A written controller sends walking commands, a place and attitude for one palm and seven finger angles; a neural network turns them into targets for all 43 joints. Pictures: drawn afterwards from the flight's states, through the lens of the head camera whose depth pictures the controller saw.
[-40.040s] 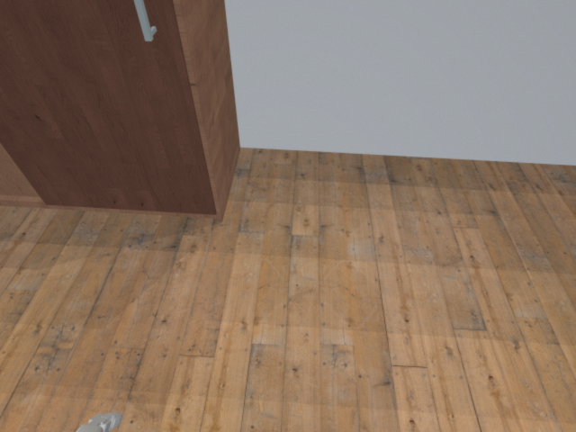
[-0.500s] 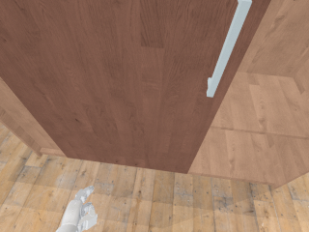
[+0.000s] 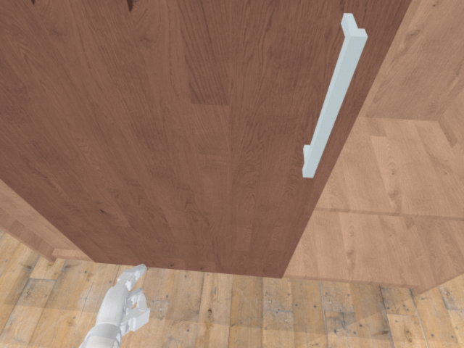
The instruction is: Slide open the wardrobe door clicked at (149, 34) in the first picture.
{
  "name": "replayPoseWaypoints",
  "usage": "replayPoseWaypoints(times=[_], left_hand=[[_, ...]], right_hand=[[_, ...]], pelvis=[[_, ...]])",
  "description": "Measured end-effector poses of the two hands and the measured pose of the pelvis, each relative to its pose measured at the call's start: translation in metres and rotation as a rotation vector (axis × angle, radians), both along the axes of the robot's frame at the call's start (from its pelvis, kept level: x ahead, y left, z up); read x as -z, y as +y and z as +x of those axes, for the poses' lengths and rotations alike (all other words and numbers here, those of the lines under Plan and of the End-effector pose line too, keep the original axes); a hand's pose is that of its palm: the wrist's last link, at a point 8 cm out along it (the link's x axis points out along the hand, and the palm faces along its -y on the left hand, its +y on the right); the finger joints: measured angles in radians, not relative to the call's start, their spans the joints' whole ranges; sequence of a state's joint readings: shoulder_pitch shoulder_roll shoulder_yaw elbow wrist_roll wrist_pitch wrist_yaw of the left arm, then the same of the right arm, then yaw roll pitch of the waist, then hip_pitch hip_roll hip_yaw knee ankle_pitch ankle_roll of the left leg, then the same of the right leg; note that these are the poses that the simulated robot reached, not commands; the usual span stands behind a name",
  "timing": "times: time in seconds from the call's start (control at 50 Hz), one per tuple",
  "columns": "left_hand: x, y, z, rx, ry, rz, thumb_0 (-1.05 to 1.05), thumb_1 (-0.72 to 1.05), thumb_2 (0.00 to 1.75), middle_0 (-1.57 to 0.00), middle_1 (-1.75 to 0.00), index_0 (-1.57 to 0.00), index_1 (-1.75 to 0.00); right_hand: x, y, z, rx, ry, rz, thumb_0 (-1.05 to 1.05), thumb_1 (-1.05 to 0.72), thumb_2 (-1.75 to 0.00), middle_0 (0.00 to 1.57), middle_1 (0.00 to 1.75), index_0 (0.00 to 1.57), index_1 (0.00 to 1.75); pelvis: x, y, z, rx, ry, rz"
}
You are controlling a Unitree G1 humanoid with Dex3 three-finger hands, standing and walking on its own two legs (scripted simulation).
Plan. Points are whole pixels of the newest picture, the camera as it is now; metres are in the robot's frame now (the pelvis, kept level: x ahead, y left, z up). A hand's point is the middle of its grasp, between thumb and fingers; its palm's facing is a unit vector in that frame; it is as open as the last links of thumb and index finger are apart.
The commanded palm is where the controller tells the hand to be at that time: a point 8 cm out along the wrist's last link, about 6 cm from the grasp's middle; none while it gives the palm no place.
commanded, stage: stop stepping back and stand still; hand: right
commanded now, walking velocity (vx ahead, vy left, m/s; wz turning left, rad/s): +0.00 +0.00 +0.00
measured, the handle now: (324, 110) +0.42 -0.10 +0.20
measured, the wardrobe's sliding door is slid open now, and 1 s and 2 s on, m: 0.56 0.56 0.56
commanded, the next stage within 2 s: let the arm hang, fingers relaxed in 0.42 s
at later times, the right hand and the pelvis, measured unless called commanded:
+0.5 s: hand out of the picture +0.21 -0.29 +0.15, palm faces +0.35 +0.80 -0.49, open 7.4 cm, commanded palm none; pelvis +0.00 -0.03 +0.00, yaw +1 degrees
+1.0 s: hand out of the picture -0.13 -0.21 -0.17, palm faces +0.04 +0.99 -0.16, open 7.2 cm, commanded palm none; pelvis -0.05 -0.03 +0.00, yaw -2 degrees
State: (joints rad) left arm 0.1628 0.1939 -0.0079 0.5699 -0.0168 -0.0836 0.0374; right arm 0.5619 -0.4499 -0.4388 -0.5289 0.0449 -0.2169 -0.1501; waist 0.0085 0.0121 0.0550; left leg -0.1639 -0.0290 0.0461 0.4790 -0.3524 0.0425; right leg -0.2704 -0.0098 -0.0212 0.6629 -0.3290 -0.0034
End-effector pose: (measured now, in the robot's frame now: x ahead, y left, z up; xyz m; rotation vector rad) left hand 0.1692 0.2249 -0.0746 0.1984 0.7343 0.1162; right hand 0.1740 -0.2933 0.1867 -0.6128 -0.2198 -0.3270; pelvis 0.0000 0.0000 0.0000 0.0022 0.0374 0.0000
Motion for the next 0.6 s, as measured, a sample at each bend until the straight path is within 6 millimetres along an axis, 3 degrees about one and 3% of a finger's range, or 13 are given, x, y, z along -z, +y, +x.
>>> replayPoseWaypoints(times=[0.2,0.36,0.52,0.56,0.6], left_hand=[[0.002,-0.009,0.005,-0.024,0.041,0.056,0.01,0.90,0.90,-0.21,-0.30,-0.20,-0.30],[-0.004,-0.024,0.003,-0.006,0.011,0.030,0.01,0.90,0.90,-0.21,-0.30,-0.20,-0.30],[-0.006,-0.024,-0.017,-0.037,0.005,0.037,0.01,0.90,0.90,-0.21,-0.30,-0.20,-0.30],[0.001,-0.021,-0.023,0.003,0.014,0.026,0.01,0.90,0.90,-0.21,-0.30,-0.20,-0.30],[0.014,-0.016,-0.031,0.035,0.064,0.027,0.01,0.90,0.90,-0.21,-0.30,-0.20,-0.30]], right_hand=[[0.029,-0.028,0.010,0.073,0.057,0.111,0.02,-0.89,-0.90,0.21,0.30,0.21,0.30],[0.013,-0.025,0.014,0.011,0.014,0.069,0.02,-0.89,-0.90,0.21,0.30,0.21,0.30],[0.018,-0.033,-0.006,0.017,0.056,0.081,0.02,-0.89,-0.90,0.21,0.30,0.21,0.30],[0.042,-0.039,-0.007,0.018,0.137,0.094,0.01,-0.89,-0.90,0.21,0.30,0.21,0.30],[0.094,-0.046,-0.007,0.057,0.332,0.163,0.01,-0.89,-0.90,0.20,0.30,0.21,0.30]], pelvis=[[0.000,-0.020,0.016,-0.011,-0.018,-0.003],[-0.001,-0.023,0.011,-0.014,0.000,0.011],[-0.003,-0.029,-0.004,-0.019,-0.007,0.014],[-0.001,-0.033,-0.011,-0.003,-0.001,0.017],[0.002,-0.037,-0.019,0.009,0.001,0.013]])
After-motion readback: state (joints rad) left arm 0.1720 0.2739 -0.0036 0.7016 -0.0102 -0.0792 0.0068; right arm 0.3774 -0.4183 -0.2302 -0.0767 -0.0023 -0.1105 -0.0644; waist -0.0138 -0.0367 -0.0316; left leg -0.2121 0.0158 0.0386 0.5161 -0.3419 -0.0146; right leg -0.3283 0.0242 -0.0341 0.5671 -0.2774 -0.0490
